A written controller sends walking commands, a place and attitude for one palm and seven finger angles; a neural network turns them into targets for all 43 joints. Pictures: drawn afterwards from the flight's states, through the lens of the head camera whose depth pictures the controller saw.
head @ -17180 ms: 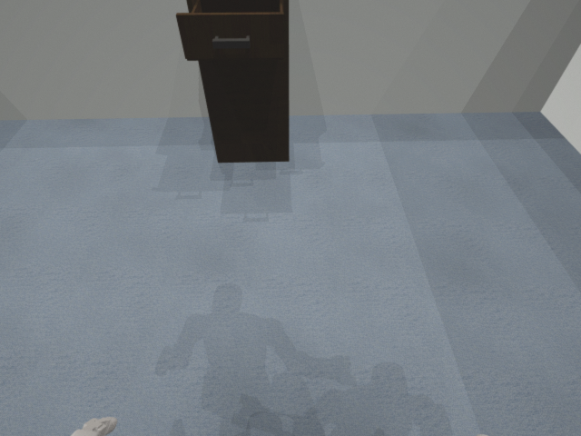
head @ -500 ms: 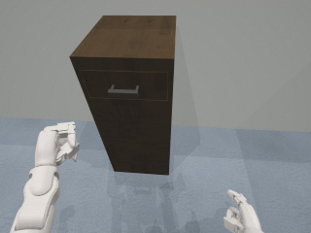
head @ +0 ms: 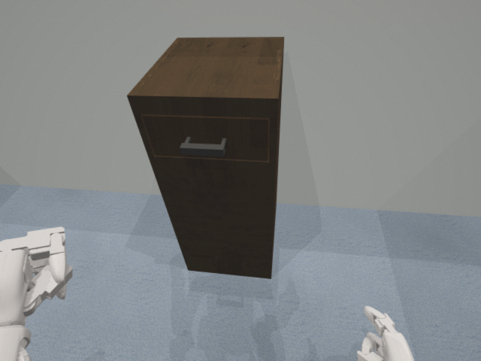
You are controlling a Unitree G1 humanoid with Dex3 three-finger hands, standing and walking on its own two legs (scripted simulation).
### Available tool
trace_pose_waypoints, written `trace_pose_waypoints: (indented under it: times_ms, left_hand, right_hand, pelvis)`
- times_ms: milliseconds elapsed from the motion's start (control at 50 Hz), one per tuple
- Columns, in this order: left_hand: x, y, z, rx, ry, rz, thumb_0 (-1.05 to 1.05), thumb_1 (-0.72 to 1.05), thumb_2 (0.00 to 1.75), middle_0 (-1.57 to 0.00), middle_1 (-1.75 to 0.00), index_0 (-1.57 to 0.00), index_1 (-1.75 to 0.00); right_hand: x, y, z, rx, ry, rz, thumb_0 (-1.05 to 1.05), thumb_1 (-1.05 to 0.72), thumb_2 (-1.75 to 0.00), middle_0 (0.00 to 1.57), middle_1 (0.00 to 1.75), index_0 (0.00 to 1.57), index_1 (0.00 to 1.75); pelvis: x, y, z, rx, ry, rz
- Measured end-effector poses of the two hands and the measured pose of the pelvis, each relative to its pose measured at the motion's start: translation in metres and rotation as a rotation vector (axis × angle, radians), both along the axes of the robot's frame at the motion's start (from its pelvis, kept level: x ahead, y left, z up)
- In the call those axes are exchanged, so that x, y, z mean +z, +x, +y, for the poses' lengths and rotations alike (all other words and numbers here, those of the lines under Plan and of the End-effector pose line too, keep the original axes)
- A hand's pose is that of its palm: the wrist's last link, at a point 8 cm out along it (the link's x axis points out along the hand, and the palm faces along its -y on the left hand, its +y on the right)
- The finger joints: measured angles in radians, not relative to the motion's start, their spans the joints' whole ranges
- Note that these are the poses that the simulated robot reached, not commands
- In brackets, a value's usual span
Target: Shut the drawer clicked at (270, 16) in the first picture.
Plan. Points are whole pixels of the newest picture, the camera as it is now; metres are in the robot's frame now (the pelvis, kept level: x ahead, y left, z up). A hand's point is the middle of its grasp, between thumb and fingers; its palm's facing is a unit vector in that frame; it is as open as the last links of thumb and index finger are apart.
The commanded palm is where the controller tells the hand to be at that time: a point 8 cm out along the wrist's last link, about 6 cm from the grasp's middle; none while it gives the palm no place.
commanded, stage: draw the hand back to the body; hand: left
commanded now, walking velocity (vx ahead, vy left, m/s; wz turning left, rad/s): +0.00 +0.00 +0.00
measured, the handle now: (204, 145) +0.65 +0.20 +0.00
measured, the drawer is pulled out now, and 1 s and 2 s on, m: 0.00 0.00 0.00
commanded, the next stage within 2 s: step back with the hand held close in 0.04 s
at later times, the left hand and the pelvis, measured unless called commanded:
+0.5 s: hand (66, 269) +0.18 +0.25 +0.14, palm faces +0.28 -0.82 -0.50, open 3.2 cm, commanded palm +0.12 +0.30 +0.17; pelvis -0.02 +0.02 +0.00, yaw -1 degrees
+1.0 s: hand (20, 315) +0.12 +0.27 +0.15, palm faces +0.35 -0.83 -0.44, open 3.2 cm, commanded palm +0.05 +0.32 +0.17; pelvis -0.08 +0.04 -0.02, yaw -1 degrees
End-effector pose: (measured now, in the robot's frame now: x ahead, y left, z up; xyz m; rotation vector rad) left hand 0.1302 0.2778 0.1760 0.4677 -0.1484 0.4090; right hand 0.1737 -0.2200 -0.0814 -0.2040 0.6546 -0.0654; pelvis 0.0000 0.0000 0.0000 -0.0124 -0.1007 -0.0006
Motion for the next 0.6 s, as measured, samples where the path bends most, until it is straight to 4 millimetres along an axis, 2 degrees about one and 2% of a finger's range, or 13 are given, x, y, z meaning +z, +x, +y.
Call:
trace_pose_waypoints:
  times_ms: [120, 280, 380, 480, 600]
  left_hand:
    - [-0.008, 0.004, 0.000, 0.001, -0.032, 0.002, 0.01, 0.89, 0.90, -1.40, -1.60, -1.40, -1.60]
    - [0.006, 0.014, 0.006, -0.045, 0.039, -0.036, 0.01, 0.89, 0.90, -1.40, -1.60, -1.40, -1.60]
    - [-0.001, 0.019, 0.009, -0.086, 0.059, 0.022, 0.01, 0.89, 0.90, -1.40, -1.60, -1.40, -1.60]
    - [-0.008, 0.015, 0.015, -0.116, 0.072, 0.076, 0.01, 0.89, 0.90, -1.40, -1.60, -1.40, -1.60]
    - [-0.004, 0.001, 0.023, -0.121, 0.104, 0.056, 0.01, 0.89, 0.90, -1.40, -1.60, -1.40, -1.60]
  right_hand:
    - [0.003, 0.000, 0.002, 0.001, -0.007, -0.016, 0.01, -0.90, -0.90, 0.20, 0.30, 0.20, 0.30]
    - [0.007, -0.003, 0.004, -0.020, -0.007, -0.001, 0.01, -0.90, -0.90, 0.20, 0.30, 0.20, 0.30]
    - [0.003, -0.013, -0.001, -0.071, -0.023, 0.056, 0.01, -0.90, -0.90, 0.20, 0.30, 0.20, 0.30]
    - [-0.001, -0.028, -0.001, -0.112, -0.042, 0.106, 0.01, -0.90, -0.90, 0.20, 0.30, 0.20, 0.30]
    - [-0.001, -0.041, 0.007, -0.113, -0.050, 0.109, 0.01, -0.90, -0.90, 0.20, 0.30, 0.20, 0.30]
  pelvis:
    - [0.000, -0.002, 0.000, -0.001, 0.001, -0.003]
    - [0.000, -0.003, 0.005, -0.008, -0.006, 0.039]
    - [0.000, -0.007, 0.013, -0.014, -0.001, 0.081]
    - [-0.001, -0.014, 0.021, -0.016, 0.003, 0.103]
    - [-0.004, -0.028, 0.027, -0.017, 0.007, 0.107]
